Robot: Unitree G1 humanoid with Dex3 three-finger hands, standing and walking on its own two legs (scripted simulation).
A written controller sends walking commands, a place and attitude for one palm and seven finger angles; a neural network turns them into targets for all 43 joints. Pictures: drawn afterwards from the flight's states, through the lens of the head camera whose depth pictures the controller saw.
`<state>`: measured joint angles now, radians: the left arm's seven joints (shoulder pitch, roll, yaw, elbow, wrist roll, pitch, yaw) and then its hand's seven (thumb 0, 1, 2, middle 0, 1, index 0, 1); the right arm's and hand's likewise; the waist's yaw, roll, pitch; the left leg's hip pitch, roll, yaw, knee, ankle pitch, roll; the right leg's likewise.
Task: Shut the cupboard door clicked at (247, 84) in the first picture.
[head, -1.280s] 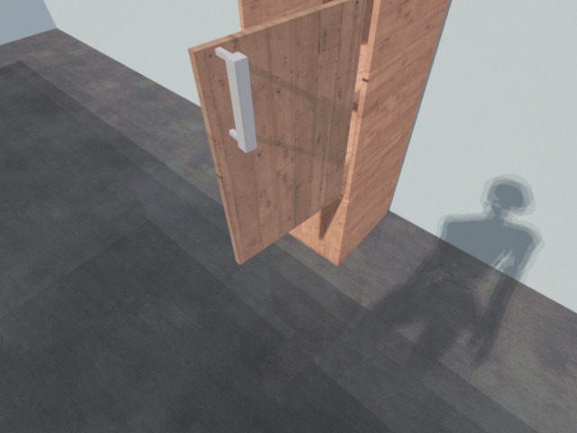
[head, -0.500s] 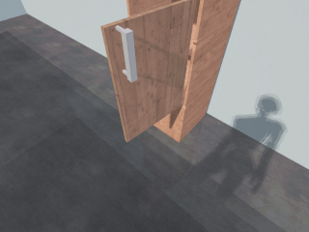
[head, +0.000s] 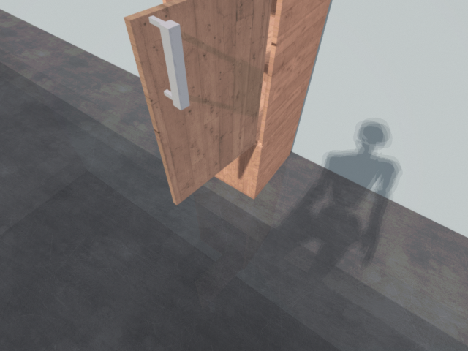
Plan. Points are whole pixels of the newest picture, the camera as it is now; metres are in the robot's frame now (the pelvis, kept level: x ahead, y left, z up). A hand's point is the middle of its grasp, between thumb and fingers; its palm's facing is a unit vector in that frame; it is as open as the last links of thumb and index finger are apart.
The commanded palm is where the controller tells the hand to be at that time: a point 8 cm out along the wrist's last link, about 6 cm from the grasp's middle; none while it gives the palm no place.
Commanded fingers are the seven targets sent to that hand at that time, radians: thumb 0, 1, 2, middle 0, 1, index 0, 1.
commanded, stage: walk to a spot facing it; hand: left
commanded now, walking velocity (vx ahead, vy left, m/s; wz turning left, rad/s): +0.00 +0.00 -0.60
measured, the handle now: (169, 65) +0.59 +0.17 +0.16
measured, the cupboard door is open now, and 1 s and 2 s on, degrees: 82 82 82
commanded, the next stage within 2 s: none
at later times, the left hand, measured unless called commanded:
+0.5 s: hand out of the picture +0.11 +0.15 -0.16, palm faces -0.26 -0.93 -0.27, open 7.4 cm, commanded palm none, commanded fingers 0.00 0.90 0.90 -0.20 -0.30 -0.20 -0.30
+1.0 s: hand (213, 342) +0.16 +0.05 -0.16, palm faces -0.55 -0.78 -0.28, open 7.4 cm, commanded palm none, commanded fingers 0.00 0.90 0.90 -0.20 -0.30 -0.20 -0.30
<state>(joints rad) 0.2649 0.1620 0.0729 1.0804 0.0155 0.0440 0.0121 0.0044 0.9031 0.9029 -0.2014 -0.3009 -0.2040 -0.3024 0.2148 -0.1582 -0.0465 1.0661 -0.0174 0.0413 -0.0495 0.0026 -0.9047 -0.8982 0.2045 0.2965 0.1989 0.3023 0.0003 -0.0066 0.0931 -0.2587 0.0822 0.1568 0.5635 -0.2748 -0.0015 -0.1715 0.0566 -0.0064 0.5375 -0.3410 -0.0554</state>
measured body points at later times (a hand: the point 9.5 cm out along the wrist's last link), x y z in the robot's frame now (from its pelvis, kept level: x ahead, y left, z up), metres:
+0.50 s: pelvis -0.02 -0.03 +0.00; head +0.04 -0.06 +0.45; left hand +0.12 +0.19 -0.14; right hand +0.01 -0.31 -0.14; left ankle +0.01 +0.11 -0.69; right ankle -0.03 -0.14 -0.73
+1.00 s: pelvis -0.03 -0.07 +0.00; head +0.02 -0.13 +0.44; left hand +0.19 +0.09 -0.13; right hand -0.13 -0.33 -0.15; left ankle +0.03 +0.08 -0.66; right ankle -0.08 -0.14 -0.73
